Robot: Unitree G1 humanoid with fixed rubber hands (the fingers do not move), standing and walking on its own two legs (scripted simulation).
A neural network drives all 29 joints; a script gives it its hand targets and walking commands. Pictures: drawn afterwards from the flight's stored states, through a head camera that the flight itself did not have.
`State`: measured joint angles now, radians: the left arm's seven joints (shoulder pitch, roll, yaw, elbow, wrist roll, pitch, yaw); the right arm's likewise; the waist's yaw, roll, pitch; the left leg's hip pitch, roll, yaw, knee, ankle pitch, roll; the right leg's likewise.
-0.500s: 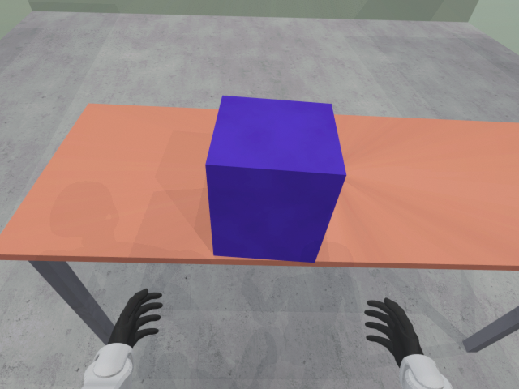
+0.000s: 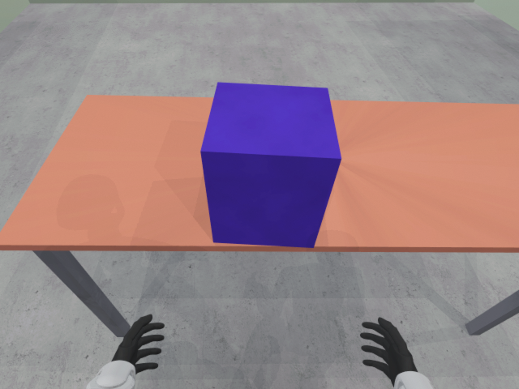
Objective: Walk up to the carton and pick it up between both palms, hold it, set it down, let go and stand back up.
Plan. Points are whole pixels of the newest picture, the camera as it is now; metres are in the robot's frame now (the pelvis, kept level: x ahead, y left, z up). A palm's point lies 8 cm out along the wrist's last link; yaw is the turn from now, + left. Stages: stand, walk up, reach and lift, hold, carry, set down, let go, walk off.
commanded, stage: set down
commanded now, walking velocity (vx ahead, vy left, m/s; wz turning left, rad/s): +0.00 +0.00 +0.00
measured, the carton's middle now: (267, 168) +0.50 +0.01 +0.04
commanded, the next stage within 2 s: let go in 0.14 s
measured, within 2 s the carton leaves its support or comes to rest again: neither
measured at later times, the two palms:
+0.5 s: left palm (125, 380) +0.15 +0.23 -0.10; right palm out of the picture +0.15 -0.21 -0.11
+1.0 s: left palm out of the picture +0.13 +0.26 -0.13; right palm out of the picture +0.08 -0.26 -0.13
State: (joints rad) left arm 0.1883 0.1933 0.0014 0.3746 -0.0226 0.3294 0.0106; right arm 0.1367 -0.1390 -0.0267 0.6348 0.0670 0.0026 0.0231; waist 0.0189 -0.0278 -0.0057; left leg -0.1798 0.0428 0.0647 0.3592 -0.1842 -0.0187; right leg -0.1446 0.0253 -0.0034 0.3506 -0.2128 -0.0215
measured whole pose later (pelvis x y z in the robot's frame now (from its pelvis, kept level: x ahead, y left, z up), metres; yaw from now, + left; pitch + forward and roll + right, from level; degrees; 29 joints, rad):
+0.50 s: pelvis -0.01 +0.00 +0.00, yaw +0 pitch +1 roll +0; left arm 0.09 0.18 0.02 0.49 0.02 0.48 0.01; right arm 0.07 -0.13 -0.05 0.74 0.03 0.09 0.02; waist 0.01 -0.03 0.05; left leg -0.23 0.04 0.07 0.42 -0.20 -0.01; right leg -0.20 0.02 0.00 0.42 -0.24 -0.02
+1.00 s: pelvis +0.06 +0.02 -0.01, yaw -3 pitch +3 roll -1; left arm 0.35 0.22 0.04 0.84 0.04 -0.07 0.01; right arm 0.32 -0.25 -0.10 0.95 -0.04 -0.04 0.00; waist -0.01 0.00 -0.10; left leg -0.17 0.05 0.12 0.46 -0.34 0.00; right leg -0.14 0.03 0.06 0.42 -0.33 -0.01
